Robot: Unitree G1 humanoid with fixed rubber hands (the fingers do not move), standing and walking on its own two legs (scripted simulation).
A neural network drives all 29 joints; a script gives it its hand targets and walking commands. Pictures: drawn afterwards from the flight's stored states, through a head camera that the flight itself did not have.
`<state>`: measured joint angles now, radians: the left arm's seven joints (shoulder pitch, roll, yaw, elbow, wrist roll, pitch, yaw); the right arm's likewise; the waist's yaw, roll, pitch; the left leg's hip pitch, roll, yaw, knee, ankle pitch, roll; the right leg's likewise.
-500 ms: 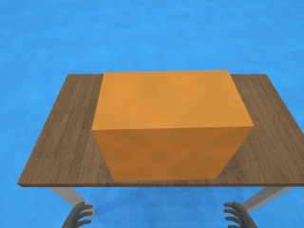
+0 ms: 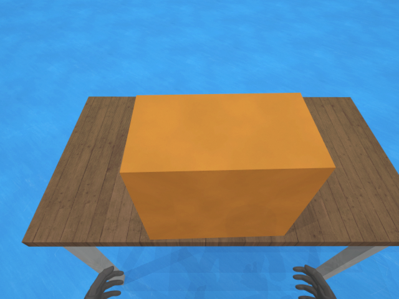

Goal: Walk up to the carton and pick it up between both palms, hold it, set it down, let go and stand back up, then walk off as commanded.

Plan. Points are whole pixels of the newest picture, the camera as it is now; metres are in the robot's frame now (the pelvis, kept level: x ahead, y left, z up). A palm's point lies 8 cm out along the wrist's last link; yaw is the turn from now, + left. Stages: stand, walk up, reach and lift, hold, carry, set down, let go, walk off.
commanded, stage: let go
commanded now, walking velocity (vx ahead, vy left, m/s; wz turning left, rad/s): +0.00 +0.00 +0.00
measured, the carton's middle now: (218, 173) +0.38 -0.01 +0.03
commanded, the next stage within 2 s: stand in 0.12 s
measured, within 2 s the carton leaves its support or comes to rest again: neither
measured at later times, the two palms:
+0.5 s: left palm out of the picture +0.08 +0.29 -0.11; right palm out of the picture +0.09 -0.27 -0.09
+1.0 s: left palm out of the picture +0.04 +0.29 -0.12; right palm out of the picture +0.08 -0.28 -0.09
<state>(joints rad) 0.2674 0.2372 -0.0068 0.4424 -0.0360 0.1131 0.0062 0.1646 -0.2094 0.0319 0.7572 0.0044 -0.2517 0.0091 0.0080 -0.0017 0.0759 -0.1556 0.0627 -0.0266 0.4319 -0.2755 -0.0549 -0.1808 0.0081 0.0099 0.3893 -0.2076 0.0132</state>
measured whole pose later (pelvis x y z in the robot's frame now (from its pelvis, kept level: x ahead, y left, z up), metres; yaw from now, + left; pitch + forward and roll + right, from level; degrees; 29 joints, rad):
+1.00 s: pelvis -0.01 +0.00 +0.00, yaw +0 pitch -1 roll -1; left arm 0.27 0.36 -0.01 0.94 0.03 -0.02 -0.02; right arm 0.30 -0.33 0.03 0.77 -0.01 -0.03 0.01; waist 0.01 0.00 -0.03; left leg -0.16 0.06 -0.03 0.43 -0.26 -0.05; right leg -0.18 0.01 0.01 0.39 -0.19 0.01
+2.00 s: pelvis -0.02 +0.00 +0.00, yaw +0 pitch -2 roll -1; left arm 0.27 0.36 -0.01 0.99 0.01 -0.02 -0.01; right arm 0.26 -0.33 0.03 0.83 -0.01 -0.03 0.01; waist 0.01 0.00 0.01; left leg -0.16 0.06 -0.03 0.43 -0.24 -0.05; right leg -0.18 0.01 0.01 0.39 -0.18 0.01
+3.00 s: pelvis -0.22 -0.03 -0.02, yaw -2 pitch -3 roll +4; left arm 0.20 0.38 0.04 0.79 0.01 0.03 0.03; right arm 0.13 -0.40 0.03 0.84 -0.01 0.07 -0.02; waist 0.01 0.03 0.21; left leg -0.43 -0.18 -0.14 1.18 -0.47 0.01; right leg -0.32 0.04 0.12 0.72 -0.34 -0.04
